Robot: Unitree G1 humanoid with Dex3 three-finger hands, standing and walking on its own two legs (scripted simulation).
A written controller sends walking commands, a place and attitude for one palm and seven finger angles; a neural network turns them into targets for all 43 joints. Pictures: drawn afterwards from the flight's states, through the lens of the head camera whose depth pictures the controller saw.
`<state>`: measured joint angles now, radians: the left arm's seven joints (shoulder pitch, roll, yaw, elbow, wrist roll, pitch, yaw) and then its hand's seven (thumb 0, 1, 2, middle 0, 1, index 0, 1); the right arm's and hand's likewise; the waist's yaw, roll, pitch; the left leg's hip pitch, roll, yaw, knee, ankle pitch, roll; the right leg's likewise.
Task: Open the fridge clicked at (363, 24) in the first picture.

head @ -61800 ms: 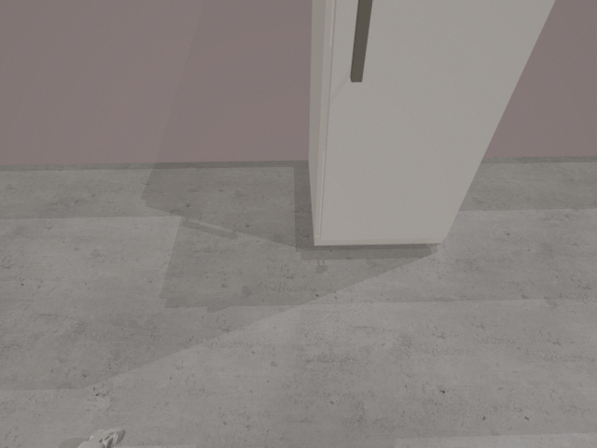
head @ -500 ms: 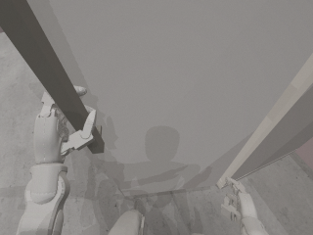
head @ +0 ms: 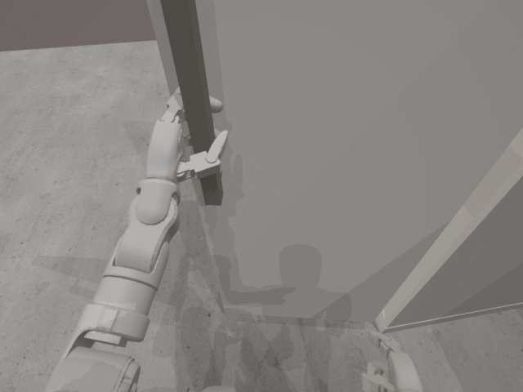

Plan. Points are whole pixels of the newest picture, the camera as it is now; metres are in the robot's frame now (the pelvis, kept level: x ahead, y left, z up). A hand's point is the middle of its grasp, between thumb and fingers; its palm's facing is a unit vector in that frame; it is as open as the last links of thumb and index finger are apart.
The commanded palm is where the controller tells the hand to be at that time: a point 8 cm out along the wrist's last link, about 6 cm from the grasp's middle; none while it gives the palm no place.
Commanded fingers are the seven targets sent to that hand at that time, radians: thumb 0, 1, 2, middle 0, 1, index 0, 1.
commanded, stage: stop walking and hold the door back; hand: left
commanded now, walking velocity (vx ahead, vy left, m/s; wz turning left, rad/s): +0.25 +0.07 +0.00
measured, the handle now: (197, 71) +0.43 +0.13 +0.27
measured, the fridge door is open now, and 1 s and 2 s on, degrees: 77 72 69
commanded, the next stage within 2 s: loosen the grip on the handle in 0.54 s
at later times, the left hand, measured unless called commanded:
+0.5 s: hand (215, 139) +0.41 +0.11 +0.18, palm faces +0.07 -0.99 -0.15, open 6.6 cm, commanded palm +0.39 +0.17 +0.16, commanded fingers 0.00 0.90 0.90 -0.45 -1.40 -0.45 -1.40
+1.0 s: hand (210, 136) +0.43 +0.12 +0.18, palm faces +0.04 -0.99 -0.12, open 11.9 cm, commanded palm +0.39 +0.17 +0.18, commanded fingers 0.00 -0.55 0.20 -0.33 -1.25 -0.33 -1.25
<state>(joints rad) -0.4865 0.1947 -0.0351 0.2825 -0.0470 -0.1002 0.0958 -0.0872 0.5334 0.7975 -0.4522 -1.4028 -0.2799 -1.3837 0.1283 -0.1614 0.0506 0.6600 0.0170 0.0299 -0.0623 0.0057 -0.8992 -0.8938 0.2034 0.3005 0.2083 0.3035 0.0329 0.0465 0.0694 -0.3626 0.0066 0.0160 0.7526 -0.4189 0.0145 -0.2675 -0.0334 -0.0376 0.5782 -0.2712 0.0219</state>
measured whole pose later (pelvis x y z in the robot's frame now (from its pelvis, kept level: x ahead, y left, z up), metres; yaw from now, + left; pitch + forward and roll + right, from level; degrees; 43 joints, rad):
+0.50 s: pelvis -0.02 +0.00 +0.01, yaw -2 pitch -3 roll +1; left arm -0.66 0.22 0.10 0.60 -0.05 -0.15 0.08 -0.06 0.61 0.83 -0.45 -1.40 -0.26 -1.40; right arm 0.26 -0.25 0.00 0.75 0.03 -0.02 -0.08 0.01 -0.90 -0.89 0.20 0.30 0.21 0.30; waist -0.02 0.03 0.09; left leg -0.36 0.03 0.04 0.81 -0.42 -0.01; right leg -0.26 -0.03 -0.07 0.57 -0.26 -0.02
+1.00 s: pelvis -0.02 +0.02 +0.00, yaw -4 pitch +2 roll +1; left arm -0.70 0.24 0.14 0.79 -0.02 -0.31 0.08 -0.01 -0.22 0.37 -0.42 -1.37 -0.35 -1.34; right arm 0.30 -0.23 0.02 0.71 0.03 -0.17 -0.01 0.01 -0.90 -0.89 0.20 0.30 0.21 0.30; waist -0.05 -0.02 -0.03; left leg -0.35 0.04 0.09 0.58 -0.26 0.00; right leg -0.39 -0.05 -0.02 0.61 -0.25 0.01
